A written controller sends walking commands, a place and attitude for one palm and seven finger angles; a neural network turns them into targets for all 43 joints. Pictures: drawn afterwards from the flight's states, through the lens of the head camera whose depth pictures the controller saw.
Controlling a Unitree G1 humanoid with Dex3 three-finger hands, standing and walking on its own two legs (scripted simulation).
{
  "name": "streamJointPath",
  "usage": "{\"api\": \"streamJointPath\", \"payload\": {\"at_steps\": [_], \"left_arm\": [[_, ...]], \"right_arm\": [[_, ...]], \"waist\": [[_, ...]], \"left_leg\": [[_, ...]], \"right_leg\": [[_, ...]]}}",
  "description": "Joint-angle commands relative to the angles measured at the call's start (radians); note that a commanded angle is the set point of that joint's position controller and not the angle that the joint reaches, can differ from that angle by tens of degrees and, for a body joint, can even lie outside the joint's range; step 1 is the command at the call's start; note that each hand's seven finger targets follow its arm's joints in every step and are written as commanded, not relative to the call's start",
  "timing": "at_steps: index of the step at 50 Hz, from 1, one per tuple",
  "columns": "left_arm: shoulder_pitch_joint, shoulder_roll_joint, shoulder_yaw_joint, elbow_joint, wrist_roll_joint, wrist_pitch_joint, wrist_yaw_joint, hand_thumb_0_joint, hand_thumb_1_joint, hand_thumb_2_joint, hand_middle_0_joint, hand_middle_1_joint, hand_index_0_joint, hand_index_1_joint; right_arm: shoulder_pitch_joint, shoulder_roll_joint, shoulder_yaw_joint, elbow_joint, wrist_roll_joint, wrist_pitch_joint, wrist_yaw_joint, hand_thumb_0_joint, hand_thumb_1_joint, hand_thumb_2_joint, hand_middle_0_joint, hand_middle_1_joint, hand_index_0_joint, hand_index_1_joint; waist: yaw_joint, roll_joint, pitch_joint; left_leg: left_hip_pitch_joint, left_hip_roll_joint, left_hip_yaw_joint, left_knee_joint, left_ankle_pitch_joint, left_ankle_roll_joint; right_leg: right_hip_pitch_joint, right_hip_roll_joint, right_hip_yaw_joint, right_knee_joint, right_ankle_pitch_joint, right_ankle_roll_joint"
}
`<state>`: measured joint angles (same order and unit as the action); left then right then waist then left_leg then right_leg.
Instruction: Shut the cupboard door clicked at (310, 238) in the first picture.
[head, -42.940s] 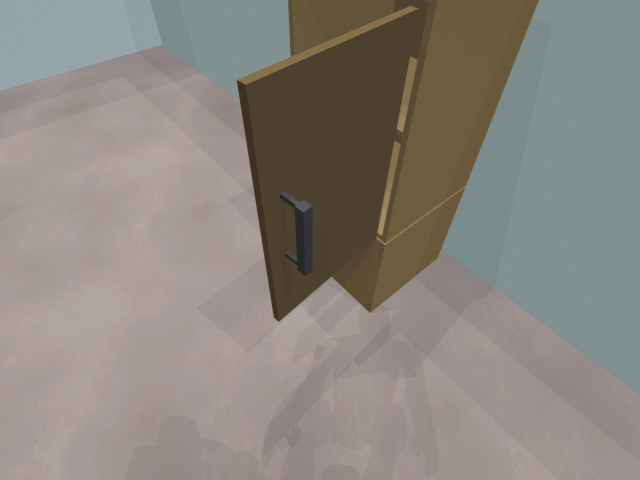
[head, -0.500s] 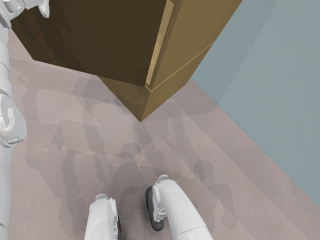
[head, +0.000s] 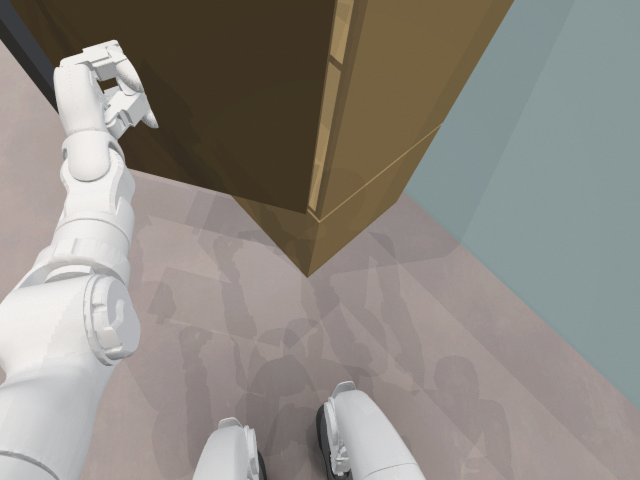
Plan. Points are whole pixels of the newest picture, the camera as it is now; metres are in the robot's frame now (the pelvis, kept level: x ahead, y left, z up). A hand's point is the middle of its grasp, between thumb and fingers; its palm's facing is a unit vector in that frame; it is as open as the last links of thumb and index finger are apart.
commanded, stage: pull the fist back off the door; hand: left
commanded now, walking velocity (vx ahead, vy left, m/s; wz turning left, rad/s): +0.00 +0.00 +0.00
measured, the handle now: (47, 55) +0.65 +0.24 +0.05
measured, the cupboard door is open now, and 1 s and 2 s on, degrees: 34 34 34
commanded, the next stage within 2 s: draw the hand back to the body in 0.34 s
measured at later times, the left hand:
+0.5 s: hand (146, 140) +0.50 +0.12 +0.06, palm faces +0.13 -0.99 -0.03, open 3.1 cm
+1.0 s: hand (31, 229) +0.36 +0.18 +0.15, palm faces +0.13 -0.99 -0.06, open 3.1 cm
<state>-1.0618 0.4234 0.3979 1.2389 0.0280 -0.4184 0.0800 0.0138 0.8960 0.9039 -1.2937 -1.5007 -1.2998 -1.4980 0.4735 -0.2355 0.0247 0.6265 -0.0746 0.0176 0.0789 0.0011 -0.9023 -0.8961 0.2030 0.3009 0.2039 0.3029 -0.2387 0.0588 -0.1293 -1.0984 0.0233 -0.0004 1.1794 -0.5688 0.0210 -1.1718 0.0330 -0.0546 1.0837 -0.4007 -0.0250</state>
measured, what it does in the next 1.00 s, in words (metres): rises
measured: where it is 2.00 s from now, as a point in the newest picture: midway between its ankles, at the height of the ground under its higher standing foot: outside the picture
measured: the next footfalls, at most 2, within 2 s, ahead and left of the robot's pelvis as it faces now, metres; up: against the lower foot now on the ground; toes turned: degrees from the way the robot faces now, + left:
none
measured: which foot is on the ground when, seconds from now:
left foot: down 0.00-1.00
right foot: down 0.00-1.00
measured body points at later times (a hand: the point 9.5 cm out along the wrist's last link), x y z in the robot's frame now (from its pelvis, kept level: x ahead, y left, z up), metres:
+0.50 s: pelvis -0.01 +0.00 +0.00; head +0.13 +0.01 +0.43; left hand +0.49 +0.18 +0.07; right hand +0.04 -0.26 -0.12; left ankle -0.02 +0.10 -0.64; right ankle +0.05 -0.11 -0.64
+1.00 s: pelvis +0.01 +0.00 +0.07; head +0.04 -0.01 +0.51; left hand +0.35 +0.23 +0.16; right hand +0.14 -0.26 -0.04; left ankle -0.02 +0.10 -0.64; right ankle +0.05 -0.11 -0.64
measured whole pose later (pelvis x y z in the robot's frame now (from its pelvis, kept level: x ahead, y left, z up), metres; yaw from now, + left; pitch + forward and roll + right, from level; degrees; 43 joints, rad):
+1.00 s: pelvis +0.01 +0.00 +0.07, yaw +2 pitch +8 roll +0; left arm -0.24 0.22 0.16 0.46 -0.15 -0.31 -0.03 0.01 0.90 0.90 -1.26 -1.46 -1.27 -1.46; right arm 0.30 -0.26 -0.01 0.59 0.04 -0.02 -0.04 0.01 -0.90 -0.90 0.20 0.30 0.20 0.30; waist -0.03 0.03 -0.09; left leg -0.50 -0.01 0.01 0.80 -0.44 0.02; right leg -0.59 0.01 -0.04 0.76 -0.32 -0.02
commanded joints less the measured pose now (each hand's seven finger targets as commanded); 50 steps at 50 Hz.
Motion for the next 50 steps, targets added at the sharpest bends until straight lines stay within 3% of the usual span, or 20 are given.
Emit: {"api": "streamJointPath", "payload": {"at_steps": [1,5,9,11,13,17,22,23,25,27,31,32,36,38,39,40,41,48,49,50], "left_arm": [[-0.339,0.075,-0.065,-0.234,-0.036,-0.105,-0.016,0.0,0.9,0.9,-1.3,-1.5,-1.3,-1.5],[-0.359,0.018,-0.11,-0.283,-0.039,-0.144,-0.005,0.0,0.9,0.9,-1.3,-1.5,-1.3,-1.5],[-0.368,-0.01,-0.134,-0.316,-0.033,-0.179,0.023,0.0,0.9,0.9,-1.3,-1.5,-1.3,-1.5],[-0.354,0.013,-0.116,-0.308,-0.028,-0.183,0.038,0.0,0.9,0.9,-1.3,-1.5,-1.3,-1.5],[-0.313,0.045,-0.086,-0.321,-0.027,-0.191,0.045,0.0,0.9,0.9,-1.3,-1.5,-1.3,-1.5],[-0.328,0.025,-0.12,-0.287,-0.014,-0.186,0.045,0.0,0.9,0.9,-1.3,-1.5,-1.3,-1.5],[-0.313,-0.006,-0.132,-0.244,-0.034,-0.176,0.031,0.0,0.9,0.9,-1.3,-1.5,-1.3,-1.5],[-0.329,-0.007,-0.132,-0.246,-0.039,-0.179,0.027,0.0,0.9,0.9,-1.3,-1.5,-1.3,-1.5],[-0.234,0.036,-0.087,-0.328,-0.051,-0.182,0.018,0.0,0.9,0.9,-1.3,-1.5,-1.3,-1.5],[-0.137,0.022,-0.096,-0.403,-0.066,-0.167,0.002,0.0,0.9,0.9,-1.3,-1.5,-1.3,-1.5],[0.069,0.011,-0.102,-0.564,-0.107,-0.103,-0.023,0.0,0.9,0.9,-1.3,-1.5,-1.3,-1.5],[0.078,-0.01,-0.122,-0.627,-0.119,-0.092,-0.026,0.0,0.9,0.9,-1.3,-1.5,-1.3,-1.5],[0.186,-0.022,-0.133,-0.77,-0.145,-0.072,-0.031,0.0,0.9,0.9,-1.3,-1.5,-1.3,-1.5],[0.233,-0.054,-0.173,-0.831,-0.148,-0.068,-0.045,0.0,0.9,0.9,-1.3,-1.5,-1.3,-1.5],[0.279,-0.039,-0.162,-0.824,-0.149,-0.062,-0.05,0.0,0.9,0.9,-1.3,-1.5,-1.3,-1.5],[0.314,-0.076,-0.199,-0.83,-0.152,-0.05,-0.063,0.0,0.9,0.9,-1.3,-1.5,-1.3,-1.5],[0.347,-0.076,-0.201,-0.844,-0.157,-0.04,-0.074,0.0,0.9,0.9,-1.3,-1.5,-1.3,-1.5],[0.55,-0.058,-0.187,-1.046,-0.223,0.05,-0.137,0.0,0.9,0.9,-1.163,-1.35,-1.163,-1.35],[0.592,0.035,-0.231,-1.105,-0.11,0.095,-0.077,0.0,0.9,0.9,-1.135,-1.32,-1.135,-1.32],[0.636,0.01,-0.222,-1.129,-0.111,0.134,-0.047,0.0,0.9,0.9,-1.107,-1.29,-1.107,-1.29]], "right_arm": [[0.172,-0.18,-0.079,-0.032,0.009,-0.015,-0.011,0.0,-0.9,-0.9,0.2,0.3,0.2,0.3],[0.147,-0.181,-0.092,-0.017,0.01,-0.013,-0.018,0.0,-0.9,-0.9,0.2,0.3,0.2,0.3],[0.113,-0.179,-0.097,-0.01,0.009,-0.014,-0.025,0.0,-0.9,-0.9,0.2,0.3,0.2,0.3],[0.093,-0.182,-0.096,-0.011,0.009,-0.012,-0.029,0.0,-0.9,-0.9,0.2,0.3,0.2,0.3],[0.082,-0.181,-0.093,-0.022,0.01,-0.011,-0.034,0.0,-0.9,-0.9,0.2,0.3,0.2,0.3],[0.049,-0.176,-0.088,-0.022,0.014,-0.006,-0.042,0.0,-0.9,-0.9,0.2,0.3,0.2,0.3],[0.041,-0.177,-0.086,-0.022,0.016,-0.013,-0.047,0.0,-0.9,-0.9,0.2,0.3,0.2,0.3],[0.046,-0.179,-0.085,-0.022,0.014,-0.016,-0.049,0.0,-0.9,-0.9,0.2,0.3,0.2,0.3],[0.038,-0.179,-0.087,-0.05,0.02,-0.014,-0.045,0.0,-0.9,-0.9,0.2,0.3,0.2,0.3],[0.033,-0.171,-0.088,-0.073,0.03,-0.009,-0.045,0.0,-0.9,-0.9,0.2,0.3,0.2,0.3],[0.013,-0.164,-0.088,-0.116,0.061,-0.003,-0.053,0.0,-0.9,-0.9,0.2,0.3,0.2,0.3],[0.002,-0.16,-0.088,-0.124,0.066,-0.004,-0.059,0.0,-0.9,-0.9,0.2,0.3,0.2,0.3],[-0.038,-0.151,-0.084,-0.129,0.081,-0.023,-0.084,0.0,-0.9,-0.9,0.2,0.3,0.2,0.3],[-0.063,-0.147,-0.081,-0.136,0.088,-0.04,-0.093,0.0,-0.9,-0.9,0.2,0.3,0.2,0.3],[-0.074,-0.145,-0.078,-0.128,0.091,-0.044,-0.096,0.0,-0.9,-0.9,0.2,0.3,0.2,0.3],[-0.088,-0.142,-0.076,-0.131,0.093,-0.051,-0.099,0.0,-0.9,-0.9,0.2,0.3,0.2,0.3],[-0.101,-0.144,-0.075,-0.134,0.098,-0.057,-0.101,0.0,-0.9,-0.9,0.2,0.3,0.2,0.3],[-0.203,-0.135,-0.058,-0.18,0.121,-0.1,-0.126,0.0,-0.9,-0.9,0.2,0.3,0.2,0.3],[-0.247,-0.116,-0.067,-0.19,0.122,-0.069,-0.14,0.0,-0.9,-0.9,0.2,0.3,0.2,0.3],[-0.266,-0.108,-0.063,-0.206,0.122,-0.058,-0.151,0.0,-0.9,-0.9,0.2,0.3,0.2,0.3]], "waist": [[0.006,0.041,-0.512],[0.001,0.052,-0.501],[0.014,0.091,-0.528],[0.017,0.061,-0.519],[0.042,0.061,-0.542],[0.021,0.018,-0.498],[0.022,0.001,-0.491],[0.012,0.006,-0.494],[0.082,0.049,-0.596],[0.105,0.023,-0.616],[0.146,-0.049,-0.534],[0.139,-0.062,-0.512],[0.154,-0.09,-0.395],[0.155,-0.043,-0.348],[0.166,-0.039,-0.315],[0.16,-0.046,-0.278],[0.171,-0.029,-0.261],[0.221,-0.025,-0.203],[0.23,-0.043,-0.243],[0.225,-0.063,-0.188]], "left_leg": [[0.208,-0.023,-0.021,-0.133,0.41,-0.001],[0.276,-0.022,-0.035,-0.137,0.409,-0.006],[0.33,-0.025,-0.044,-0.136,0.422,-0.015],[0.3,-0.029,-0.038,-0.138,0.396,-0.011],[0.293,-0.033,-0.033,-0.142,0.409,-0.01],[0.241,-0.034,-0.03,-0.144,0.358,-0.006],[0.237,-0.036,-0.033,-0.15,0.334,-0.007],[0.251,-0.033,-0.038,-0.149,0.344,-0.007],[0.319,-0.036,-0.032,-0.172,0.4,-0.016],[0.351,-0.034,-0.021,-0.199,0.45,-0.016],[0.36,-0.032,-0.001,-0.284,0.425,-0.008],[0.365,-0.033,0.006,-0.303,0.403,-0.003],[0.404,-0.033,0.011,-0.381,0.341,0.002],[0.454,-0.034,0.016,-0.408,0.32,0.002],[0.467,-0.032,0.011,-0.429,0.307,-0.001],[0.478,-0.032,0.012,-0.443,0.301,0.0],[0.495,-0.03,0.006,-0.46,0.295,-0.003],[0.597,-0.033,0.002,-0.536,0.348,-0.003],[0.647,-0.038,0.011,-0.585,0.367,0.0],[0.652,-0.036,0.014,-0.604,0.363,0.003]], "right_leg": [[0.477,-0.005,0.047,-0.099,0.378,0.006],[0.419,-0.01,0.037,-0.098,0.339,0.007],[0.389,-0.015,0.03,-0.084,0.321,0.005],[0.413,-0.017,0.035,-0.087,0.314,0.006],[0.454,-0.017,0.042,-0.08,0.342,0.003],[0.459,-0.023,0.047,-0.087,0.32,0.01],[0.451,-0.021,0.043,-0.093,0.293,0.007],[0.436,-0.021,0.04,-0.088,0.296,0.007],[0.508,-0.02,0.042,-0.089,0.332,0.001],[0.588,-0.017,0.043,-0.109,0.391,0.004],[0.713,-0.011,0.043,-0.189,0.404,0.005],[0.737,-0.011,0.046,-0.212,0.4,0.008],[0.784,-0.013,0.046,-0.285,0.341,0.01],[0.777,-0.015,0.043,-0.316,0.301,0.007],[0.774,-0.015,0.038,-0.329,0.277,0.005],[0.773,-0.016,0.036,-0.343,0.27,0.006],[0.771,-0.017,0.031,-0.353,0.251,0.003],[0.874,-0.027,0.026,-0.413,0.286,-0.002],[0.961,-0.053,0.07,-0.45,0.274,0.001],[0.967,-0.056,0.066,-0.479,0.268,0.006]]}}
